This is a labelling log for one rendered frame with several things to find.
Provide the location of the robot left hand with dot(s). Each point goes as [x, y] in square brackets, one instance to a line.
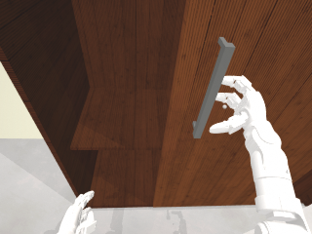
[74, 217]

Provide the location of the robot right forearm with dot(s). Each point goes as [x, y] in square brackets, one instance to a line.
[275, 197]

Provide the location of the right robot upper arm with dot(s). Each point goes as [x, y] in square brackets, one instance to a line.
[271, 227]

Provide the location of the wardrobe door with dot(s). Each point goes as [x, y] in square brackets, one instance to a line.
[273, 50]
[303, 186]

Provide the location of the handle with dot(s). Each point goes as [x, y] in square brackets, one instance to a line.
[223, 59]

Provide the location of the robot right hand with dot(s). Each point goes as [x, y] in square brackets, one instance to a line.
[252, 105]

